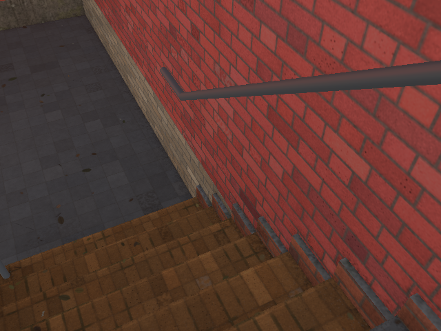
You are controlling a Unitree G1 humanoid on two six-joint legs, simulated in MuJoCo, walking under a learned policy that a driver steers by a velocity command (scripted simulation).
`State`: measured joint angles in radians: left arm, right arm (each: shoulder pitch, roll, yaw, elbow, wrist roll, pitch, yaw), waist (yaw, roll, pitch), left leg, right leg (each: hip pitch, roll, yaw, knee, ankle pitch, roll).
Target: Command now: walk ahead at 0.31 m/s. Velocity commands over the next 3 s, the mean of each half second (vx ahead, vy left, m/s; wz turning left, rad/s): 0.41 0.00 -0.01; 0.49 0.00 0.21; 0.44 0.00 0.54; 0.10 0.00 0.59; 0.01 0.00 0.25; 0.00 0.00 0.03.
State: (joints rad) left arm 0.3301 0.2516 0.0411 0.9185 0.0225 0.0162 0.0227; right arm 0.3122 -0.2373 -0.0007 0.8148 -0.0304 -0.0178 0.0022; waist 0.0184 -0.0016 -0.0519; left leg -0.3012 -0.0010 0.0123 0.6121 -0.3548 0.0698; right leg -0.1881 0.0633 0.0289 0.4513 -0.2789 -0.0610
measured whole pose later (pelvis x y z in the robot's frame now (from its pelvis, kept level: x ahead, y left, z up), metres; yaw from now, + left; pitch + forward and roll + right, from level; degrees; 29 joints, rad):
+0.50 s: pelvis +0.17 +0.00 -0.01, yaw +0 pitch +1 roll +1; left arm 0.07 0.23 0.03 0.81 0.03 -0.04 -0.01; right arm 0.46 -0.23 -0.02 0.96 -0.01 -0.06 -0.02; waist -0.05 -0.01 0.03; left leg -0.01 -0.05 0.02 0.50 -0.45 0.05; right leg -0.42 0.02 -0.04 0.56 -0.17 -0.07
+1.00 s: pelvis +0.38 +0.02 -0.09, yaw +7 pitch -1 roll -2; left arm 0.44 0.21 0.02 0.95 0.04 -0.10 0.06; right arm 0.16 -0.28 -0.08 0.79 -0.05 0.07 0.05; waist 0.06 0.03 0.01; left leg -0.49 -0.03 -0.11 0.67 0.46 0.05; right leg -0.22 -0.02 -0.16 1.06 -0.82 -0.02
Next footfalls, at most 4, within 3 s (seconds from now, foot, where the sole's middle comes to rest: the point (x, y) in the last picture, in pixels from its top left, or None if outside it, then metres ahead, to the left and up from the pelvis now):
0.48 right None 0.30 -0.09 -0.78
1.08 left None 0.50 0.13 -0.96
1.56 right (215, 311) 0.81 0.04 -1.14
2.10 left None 0.70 0.24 -1.14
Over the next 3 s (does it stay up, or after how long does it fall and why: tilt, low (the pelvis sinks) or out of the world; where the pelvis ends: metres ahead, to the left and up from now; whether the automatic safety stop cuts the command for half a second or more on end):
stays up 0.73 0.14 -0.36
